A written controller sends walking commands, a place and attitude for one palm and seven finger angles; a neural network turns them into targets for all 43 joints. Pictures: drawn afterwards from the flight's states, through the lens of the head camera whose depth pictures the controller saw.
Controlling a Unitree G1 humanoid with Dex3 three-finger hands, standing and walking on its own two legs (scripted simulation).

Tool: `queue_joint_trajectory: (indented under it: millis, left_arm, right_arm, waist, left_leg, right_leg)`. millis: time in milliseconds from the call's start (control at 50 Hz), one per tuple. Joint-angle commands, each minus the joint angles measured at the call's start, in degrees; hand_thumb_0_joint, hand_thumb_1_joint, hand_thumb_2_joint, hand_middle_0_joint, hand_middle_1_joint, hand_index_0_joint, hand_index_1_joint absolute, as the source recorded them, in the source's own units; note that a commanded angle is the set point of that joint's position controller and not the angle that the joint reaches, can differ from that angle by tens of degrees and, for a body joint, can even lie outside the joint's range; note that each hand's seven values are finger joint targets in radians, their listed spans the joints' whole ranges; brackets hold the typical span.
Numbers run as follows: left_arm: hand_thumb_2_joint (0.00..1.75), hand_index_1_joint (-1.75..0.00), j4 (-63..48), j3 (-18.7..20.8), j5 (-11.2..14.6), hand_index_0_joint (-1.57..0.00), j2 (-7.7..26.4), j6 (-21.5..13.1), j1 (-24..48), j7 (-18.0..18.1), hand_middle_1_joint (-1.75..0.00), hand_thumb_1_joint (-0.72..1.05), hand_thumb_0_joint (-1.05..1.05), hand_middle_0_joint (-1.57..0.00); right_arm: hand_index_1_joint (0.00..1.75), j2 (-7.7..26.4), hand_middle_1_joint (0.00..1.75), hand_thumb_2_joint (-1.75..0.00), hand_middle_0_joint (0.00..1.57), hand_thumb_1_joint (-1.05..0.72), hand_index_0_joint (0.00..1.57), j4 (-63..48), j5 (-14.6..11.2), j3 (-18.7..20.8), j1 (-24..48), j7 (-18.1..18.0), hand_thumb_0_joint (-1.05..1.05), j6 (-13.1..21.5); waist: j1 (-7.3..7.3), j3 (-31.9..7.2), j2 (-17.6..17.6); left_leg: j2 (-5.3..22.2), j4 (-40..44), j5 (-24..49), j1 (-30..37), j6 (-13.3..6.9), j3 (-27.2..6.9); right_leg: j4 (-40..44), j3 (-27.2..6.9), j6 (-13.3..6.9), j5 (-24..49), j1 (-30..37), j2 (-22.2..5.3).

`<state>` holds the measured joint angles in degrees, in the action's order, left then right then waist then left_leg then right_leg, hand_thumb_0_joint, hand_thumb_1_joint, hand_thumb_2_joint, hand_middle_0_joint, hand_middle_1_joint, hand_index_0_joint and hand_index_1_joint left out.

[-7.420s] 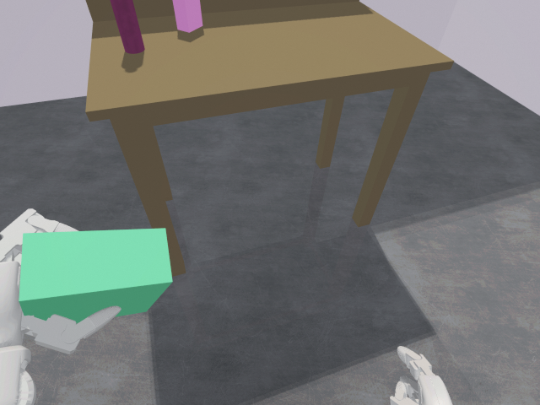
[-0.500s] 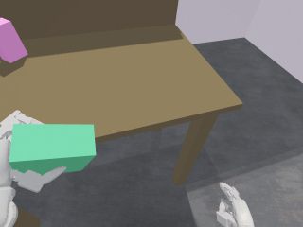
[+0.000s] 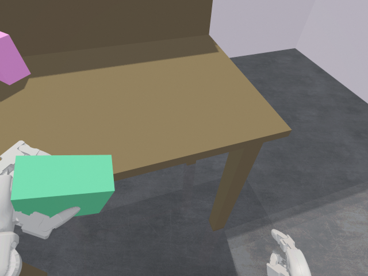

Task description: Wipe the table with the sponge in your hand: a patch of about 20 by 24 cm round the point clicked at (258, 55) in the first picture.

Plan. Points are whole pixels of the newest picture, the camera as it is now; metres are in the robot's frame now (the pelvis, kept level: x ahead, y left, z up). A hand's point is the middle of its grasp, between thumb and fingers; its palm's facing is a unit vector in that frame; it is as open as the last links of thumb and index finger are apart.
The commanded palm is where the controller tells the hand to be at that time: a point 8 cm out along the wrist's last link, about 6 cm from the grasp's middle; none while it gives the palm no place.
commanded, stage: look again from close up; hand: left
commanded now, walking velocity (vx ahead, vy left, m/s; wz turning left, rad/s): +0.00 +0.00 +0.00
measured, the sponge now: (79, 188) +0.23 +0.21 +0.12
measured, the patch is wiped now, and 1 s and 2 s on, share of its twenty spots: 0.00 0.00 0.00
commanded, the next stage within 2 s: shuffle to correct the standing spot in 0.18 s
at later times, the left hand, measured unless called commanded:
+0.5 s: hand (38, 193) +0.21 +0.26 +0.14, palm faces +0.40 -0.84 -0.36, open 10.5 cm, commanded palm +0.16 +0.29 +0.17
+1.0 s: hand (54, 155) +0.27 +0.26 +0.15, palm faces +0.36 -0.84 -0.42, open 10.5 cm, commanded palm +0.22 +0.31 +0.17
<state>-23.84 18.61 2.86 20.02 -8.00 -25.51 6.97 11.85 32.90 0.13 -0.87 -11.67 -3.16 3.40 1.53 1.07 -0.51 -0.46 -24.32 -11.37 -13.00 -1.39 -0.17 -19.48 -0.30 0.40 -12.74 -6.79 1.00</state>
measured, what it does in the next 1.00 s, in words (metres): shifts its weight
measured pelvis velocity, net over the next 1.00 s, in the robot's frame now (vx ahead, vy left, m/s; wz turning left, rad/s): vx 0.05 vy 0.03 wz -0.01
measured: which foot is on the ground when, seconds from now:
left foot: down 0.00-0.94, up 0.96-1.00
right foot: down 0.00-1.00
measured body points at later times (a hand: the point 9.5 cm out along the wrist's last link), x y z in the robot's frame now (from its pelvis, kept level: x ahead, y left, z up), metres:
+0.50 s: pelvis -0.01 +0.01 -0.01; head +0.00 +0.02 +0.44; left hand +0.18 +0.30 +0.16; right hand +0.17 -0.22 -0.08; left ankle +0.02 +0.10 -0.74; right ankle -0.03 -0.13 -0.74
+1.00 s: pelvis +0.05 +0.03 -0.02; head +0.07 +0.02 +0.43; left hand +0.25 +0.30 +0.18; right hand +0.20 -0.21 -0.12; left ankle +0.02 +0.11 -0.70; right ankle +0.00 -0.10 -0.74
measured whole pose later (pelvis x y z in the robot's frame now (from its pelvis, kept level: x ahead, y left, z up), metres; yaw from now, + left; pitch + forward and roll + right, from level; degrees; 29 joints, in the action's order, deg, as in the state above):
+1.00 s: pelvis +0.05 +0.03 -0.02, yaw -1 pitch +0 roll -1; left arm -27.0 20.1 2.7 21.4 -13.8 -26.3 6.8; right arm 12.4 34.5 -0.4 0.4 -13.6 -0.7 3.2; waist 0.1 1.6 -1.6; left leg -1.9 -57.3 -26.8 -23.8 -1.5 1.5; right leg -35.6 4.3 0.9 -23.8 -11.7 -2.5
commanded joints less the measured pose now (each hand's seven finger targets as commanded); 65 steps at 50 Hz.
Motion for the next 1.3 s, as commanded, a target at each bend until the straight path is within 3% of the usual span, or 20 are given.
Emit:
queue_joint_trajectory:
  millis: [0, 260, 460, 640, 720, 780, 820, 860, 900, 920, 940, 960, 1040, 1080, 1100, 1140, 1160, 1200, 1260, 1280]
  left_arm:
    - [1.30, -1.60, -14.7, 6.2, 0.5, -1.20, 9.7, -4.4, 6.5, 1.1, -1.60, 0.10, 0.00, -1.20]
    - [1.30, -1.60, -12.7, 6.6, 0.3, -1.20, 9.8, -4.7, 5.2, 1.2, -1.60, 0.10, 0.00, -1.20]
    - [1.30, -1.60, -14.0, 6.4, -0.5, -1.20, 9.9, -5.2, 7.9, 1.3, -1.60, 0.10, 0.00, -1.20]
    - [1.30, -1.60, -13.7, 7.9, 0.0, -1.20, 11.0, -6.7, 6.4, 1.3, -1.60, 0.10, 0.00, -1.20]
    - [1.30, -1.60, -16.1, 9.0, 0.2, -1.20, 11.4, -7.5, 5.5, 1.3, -1.60, 0.10, 0.00, -1.20]
    - [1.30, -1.60, -18.1, 9.0, 0.0, -1.20, 11.4, -8.2, 4.1, 1.2, -1.60, 0.10, 0.00, -1.20]
    - [1.30, -1.60, -16.5, 8.6, -0.5, -1.20, 10.4, -7.9, 3.6, 1.3, -1.60, 0.10, 0.00, -1.20]
    - [1.30, -1.60, -14.2, 10.0, -0.3, -1.20, 11.3, -7.9, 1.2, 1.7, -1.60, 0.10, 0.00, -1.20]
    - [1.30, -1.60, -11.5, 10.5, 0.4, -1.20, 11.7, -7.9, 0.7, 1.7, -1.60, 0.10, 0.00, -1.20]
    - [1.30, -1.60, -12.1, 9.5, 0.7, -1.20, 11.0, -8.8, 1.5, 1.5, -1.60, 0.10, 0.00, -1.20]
    - [1.30, -1.60, -12.2, 11.2, 0.7, -1.20, 12.2, -9.4, 0.5, 1.7, -1.60, 0.10, 0.00, -1.20]
    - [1.30, -1.60, -11.7, 12.0, -0.1, -1.20, 13.2, -9.5, -1.5, 1.8, -1.60, 0.10, 0.00, -1.20]
    - [1.30, -1.60, -16.2, 10.6, -0.3, -1.20, 12.0, -10.0, 4.3, 1.8, -1.60, 0.10, 0.00, -1.20]
    - [1.30, -1.60, -17.3, 11.1, -0.1, -1.20, 12.9, -9.4, 3.7, 1.9, -1.60, 0.10, 0.00, -1.20]
    - [1.30, -1.60, -18.0, 11.4, 0.2, -1.20, 13.2, -9.4, 4.4, 1.8, -1.60, 0.10, 0.00, -1.20]
    - [1.30, -1.60, -17.0, 12.4, 0.8, -1.20, 13.1, -9.1, 5.6, 2.0, -1.60, 0.10, 0.00, -1.20]
    - [1.30, -1.60, -16.5, 12.8, 0.9, -1.20, 14.6, -8.9, 6.0, 2.1, -1.60, 0.10, 0.00, -1.20]
    - [1.30, -1.60, -15.4, 12.2, 0.3, -1.20, 12.6, -8.2, 4.0, 1.7, -1.60, 0.10, 0.00, -1.20]
    - [1.30, -1.60, -18.8, 10.4, 1.0, -1.20, 10.3, -7.0, 0.5, 1.6, -1.60, 0.10, 0.00, -1.20]
    - [1.30, -1.60, -19.6, 10.3, 0.6, -1.20, 10.6, -6.9, 0.1, 1.8, -1.60, 0.10, 0.00, -1.20]
  right_arm:
    - [0.30, 6.8, 0.30, -0.90, 0.20, -0.90, 0.20, -9.3, -0.4, 2.6, 5.4, -0.7, 0.00, 3.2]
    - [0.30, 7.0, 0.30, -0.90, 0.20, -0.90, 0.20, -8.8, -0.4, 2.6, 5.5, -0.8, 0.00, 3.8]
    - [0.30, 7.9, 0.30, -0.90, 0.20, -0.90, 0.20, -8.7, 0.1, 3.2, 5.5, -0.7, 0.00, 4.4]
    - [0.30, 7.1, 0.30, -0.90, 0.20, -0.90, 0.20, -8.0, -0.7, 3.5, 3.9, 0.4, 0.00, 4.0]
    - [0.30, 7.8, 0.30, -0.90, 0.20, -0.90, 0.20, -8.4, -1.1, 3.6, 3.8, 0.4, 0.00, 3.6]
    - [0.30, 7.5, 0.30, -0.90, 0.20, -0.90, 0.20, -8.0, 0.0, 3.9, 2.8, 0.6, 0.00, 4.4]
    - [0.30, 7.8, 0.30, -0.90, 0.20, -0.90, 0.20, -8.0, 0.0, 4.0, 2.1, 1.1, 0.00, 4.6]
    - [0.30, 7.6, 0.30, -0.90, 0.20, -0.90, 0.20, -8.3, -0.7, 3.7, 3.5, 1.1, 0.00, 4.1]
    - [0.30, 7.1, 0.30, -0.90, 0.20, -0.90, 0.20, -9.0, -1.0, 4.7, 3.5, 1.5, 0.00, 3.5]
    - [0.30, 8.0, 0.30, -0.90, 0.20, -0.90, 0.20, -8.9, -1.3, 5.0, 3.8, 2.1, 0.00, 3.3]
    - [0.30, 7.5, 0.30, -0.90, 0.20, -0.90, 0.20, -7.9, -1.1, 4.2, 3.6, 2.2, 0.00, 2.9]
    - [0.30, 7.2, 0.30, -0.90, 0.20, -0.90, 0.20, -7.3, -0.8, 3.7, 4.1, 2.5, 0.00, 2.3]
    - [0.30, 5.0, 0.30, -0.90, 0.20, -0.90, 0.20, -7.0, -0.6, 3.5, 5.2, 1.8, 0.00, 2.1]
    - [0.30, 5.2, 0.30, -0.90, 0.20, -0.90, 0.20, -6.9, -0.8, 4.4, 4.8, 0.4, 0.00, 2.8]
    - [0.30, 6.3, 0.30, -0.90, 0.20, -0.90, 0.20, -7.5, -1.0, 5.1, 4.4, 0.0, 0.00, 3.0]
    - [0.30, 6.9, 0.30, -0.90, 0.20, -0.90, 0.20, -7.6, -1.5, 5.4, 2.7, 0.0, 0.00, 3.1]
    - [0.30, 6.0, 0.30, -0.90, 0.20, -0.90, 0.20, -7.6, -0.9, 4.7, 3.9, -0.1, 0.00, 4.0]
    - [0.30, 5.9, 0.30, -0.90, 0.20, -0.90, 0.20, -6.4, -1.1, 4.9, 3.5, 0.5, 0.00, 4.1]
    - [0.30, 5.3, 0.30, -0.90, 0.20, -0.90, 0.20, -7.5, -1.5, 2.9, 5.4, 1.1, 0.00, 5.9]
    - [0.30, 5.4, 0.30, -0.90, 0.20, -0.90, 0.20, -7.7, -1.4, 2.4, 5.0, 1.2, 0.00, 6.3]
  waist:
    - [-0.32, -8.5, -2.6]
    - [-0.17, -6.7, -3.3]
    - [-0.93, -4.2, -4.5]
    - [-1.27, -5.2, 2.0]
    - [-1.77, -7.0, -7.5]
    - [-2.21, -6.1, -10.5]
    - [-1.92, -5.3, -9.3]
    - [-0.64, -8.6, -3.8]
    - [-0.33, -8.6, 14.8]
    - [-0.28, -4.8, 13.6]
    - [0.41, -2.4, 8.9]
    - [0.72, -2.3, 5.4]
    - [-0.61, -2.6, 9.5]
    - [-1.80, -4.2, 3.4]
    - [-2.06, -5.7, -2.1]
    - [-2.90, -7.7, -16.4]
    - [-2.46, -7.1, -12.9]
    - [-1.63, -7.7, -3.9]
    - [-0.57, -8.5, -11.4]
    - [-0.70, -8.4, -10.3]
  left_leg:
    - [2.1, 3.1, 11.2, 6.0, 1.4, -0.9]
    - [2.8, 6.0, 3.3, 3.9, 1.6, -2.4]
    - [4.8, 4.5, -17.3, -2.5, -1.5, -4.7]
    - [2.1, -9.3, -0.2, -3.8, -1.1, -1.0]
    - [7.1, -3.5, 11.1, 3.0, -3.6, -8.8]
    - [13.1, 0.6, 19.7, 9.3, -6.8, -16.8]
    - [12.1, -2.0, 22.9, 6.5, -5.9, -13.0]
    - [7.4, -10.2, 17.9, -4.2, -2.8, -4.1]
    - [-1.2, -32.9, -4.2, -22.9, 0.9, 3.3]
    - [0.4, -40.4, -17.9, -28.2, 1.4, -0.8]
    - [3.6, -42.3, -19.5, -30.2, 1.0, -4.8]
    - [4.7, -38.7, -19.6, -29.9, 0.2, -5.6]
    - [3.1, -16.0, -3.0, -7.4, 0.6, 4.9]
    - [-0.3, -6.7, 6.2, 5.0, 0.8, 8.1]
    - [3.2, -5.0, 7.7, 9.0, -1.2, 3.1]
    - [16.2, 2.9, 15.9, 10.0, -11.0, -18.5]
    - [20.1, 4.8, 17.1, 8.9, -14.1, -24.5]
    - [18.4, 1.4, 21.2, 5.6, -12.7, -16.8]
    - [13.3, -0.1, 12.6, -0.4, -6.0, -3.8]
    - [12.1, -1.8, 7.4, -4.4, -4.3, -3.5]
  right_leg:
    - [2.2, -0.5, -0.1, 13.1, -0.6, -2.1]
    - [2.5, -0.2, -0.1, 6.7, -1.8, -1.5]
    - [-2.7, -2.3, -2.2, -7.2, -5.5, -2.7]
    - [-7.3, -8.4, -5.3, 4.7, -3.7, -9.2]
    - [-20.2, 0.9, -1.7, 7.1, -8.6, -3.3]
    - [-25.1, 3.0, -0.6, -14.8, -17.9, -2.0]
    - [-19.2, 3.9, -1.5, -12.7, -14.1, -2.5]
    - [-9.4, 2.0, -3.4, 5.1, 2.3, -5.2]
    - [-4.4, -22.7, -12.3, 23.0, 14.2, -22.2]
    - [-3.0, -26.1, -14.7, 27.8, 12.4, -26.5]
    - [-4.2, -22.8, -14.0, 29.0, 10.8, -27.1]
    - [-6.6, -19.8, -12.5, 30.0, 11.0, -25.3]
    - [-7.6, -2.0, -6.3, 23.4, -3.8, -16.6]
    - [-15.7, 1.9, -3.1, 18.3, -8.2, -13.2]
    - [-23.1, 2.3, -1.2, 13.3, -12.1, -10.5]
    - [-43.3, 4.2, 1.6, -20.7, -21.2, -1.5]
    - [-49.9, 0.0, 1.2, -22.8, -23.3, -2.5]
    - [-42.3, -2.0, 0.7, -20.0, -20.4, -4.7]
    - [-19.3, 2.4, 0.5, -11.0, -7.2, -3.1]
    - [-11.7, 2.8, 0.3, -5.8, -1.8, -2.8]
